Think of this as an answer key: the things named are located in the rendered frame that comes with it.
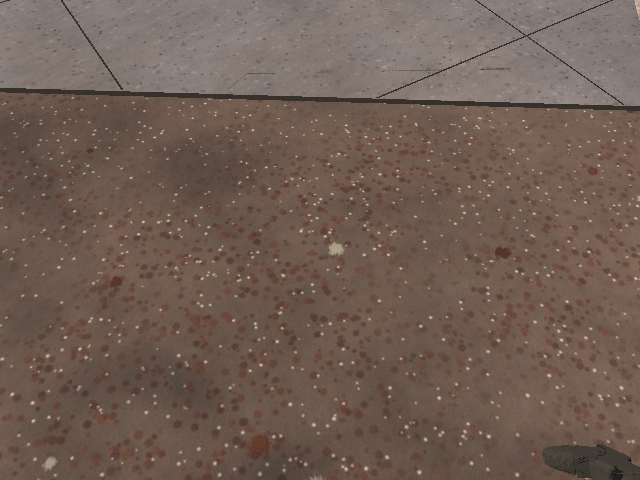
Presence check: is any right robot hand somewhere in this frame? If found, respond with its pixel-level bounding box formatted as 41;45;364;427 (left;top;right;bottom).
542;444;640;480

